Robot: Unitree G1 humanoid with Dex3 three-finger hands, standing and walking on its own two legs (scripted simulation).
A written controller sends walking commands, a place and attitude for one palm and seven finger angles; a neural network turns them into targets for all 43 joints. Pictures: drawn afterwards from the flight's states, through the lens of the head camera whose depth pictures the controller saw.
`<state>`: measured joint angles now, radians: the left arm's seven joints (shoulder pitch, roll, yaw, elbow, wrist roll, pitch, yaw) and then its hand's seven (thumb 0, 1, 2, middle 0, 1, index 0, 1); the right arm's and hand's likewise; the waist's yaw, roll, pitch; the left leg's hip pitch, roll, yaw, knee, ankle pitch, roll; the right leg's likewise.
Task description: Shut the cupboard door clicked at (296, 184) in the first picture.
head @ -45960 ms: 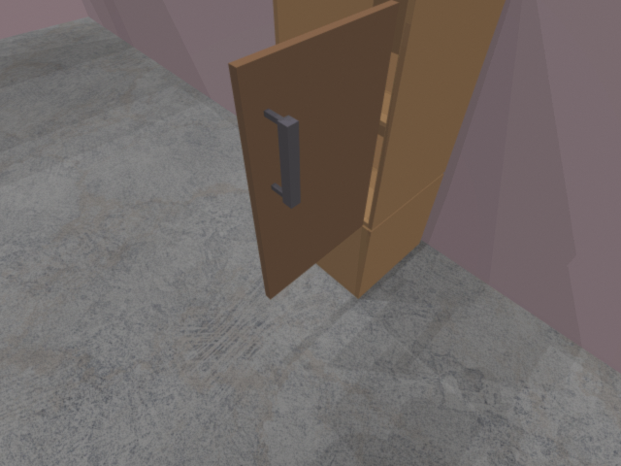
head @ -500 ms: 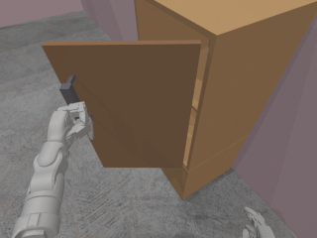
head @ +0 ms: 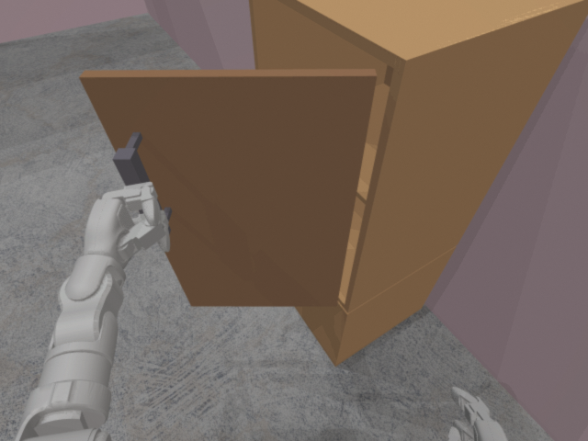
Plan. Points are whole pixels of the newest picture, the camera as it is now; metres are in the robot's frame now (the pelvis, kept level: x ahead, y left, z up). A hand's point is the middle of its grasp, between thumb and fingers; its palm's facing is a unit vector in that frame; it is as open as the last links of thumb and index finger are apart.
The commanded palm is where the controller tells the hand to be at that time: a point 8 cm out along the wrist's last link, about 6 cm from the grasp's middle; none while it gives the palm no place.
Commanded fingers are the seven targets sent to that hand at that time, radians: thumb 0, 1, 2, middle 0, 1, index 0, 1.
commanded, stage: push the door shut along its arc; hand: left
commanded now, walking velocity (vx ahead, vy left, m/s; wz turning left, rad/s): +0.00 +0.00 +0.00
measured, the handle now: (149, 189) +0.44 +0.24 +0.10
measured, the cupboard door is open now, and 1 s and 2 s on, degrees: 58 39 18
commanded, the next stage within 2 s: pull the fist back off the door in 1.78 s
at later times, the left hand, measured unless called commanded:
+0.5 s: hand (174, 196) +0.42 +0.20 +0.11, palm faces -0.08 -1.00 -0.03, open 3.1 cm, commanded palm +0.42 +0.24 +0.11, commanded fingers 0.00 0.90 0.90 -1.30 -1.50 -1.30 -1.50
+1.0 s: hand (209, 168) +0.48 +0.16 +0.11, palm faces -0.25 -0.97 -0.01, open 3.1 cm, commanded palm +0.48 +0.21 +0.11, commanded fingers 0.00 0.90 0.90 -1.30 -1.50 -1.30 -1.50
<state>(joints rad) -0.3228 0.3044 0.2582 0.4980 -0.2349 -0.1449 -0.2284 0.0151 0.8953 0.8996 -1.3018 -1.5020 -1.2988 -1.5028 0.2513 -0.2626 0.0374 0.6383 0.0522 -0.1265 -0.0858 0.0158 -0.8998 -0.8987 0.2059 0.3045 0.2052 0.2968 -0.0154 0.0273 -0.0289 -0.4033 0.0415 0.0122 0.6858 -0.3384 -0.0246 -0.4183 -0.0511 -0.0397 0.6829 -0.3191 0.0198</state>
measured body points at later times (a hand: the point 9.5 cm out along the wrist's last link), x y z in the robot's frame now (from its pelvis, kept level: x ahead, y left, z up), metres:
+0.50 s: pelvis -0.01 +0.01 -0.01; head +0.04 +0.01 +0.44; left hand +0.42 +0.25 +0.11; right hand +0.09 -0.26 -0.12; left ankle +0.01 +0.14 -0.72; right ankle +0.02 -0.13 -0.72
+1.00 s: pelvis -0.01 +0.00 -0.02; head +0.08 +0.01 +0.42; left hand +0.49 +0.21 +0.11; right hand +0.02 -0.28 -0.13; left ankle +0.01 +0.14 -0.72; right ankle +0.02 -0.13 -0.72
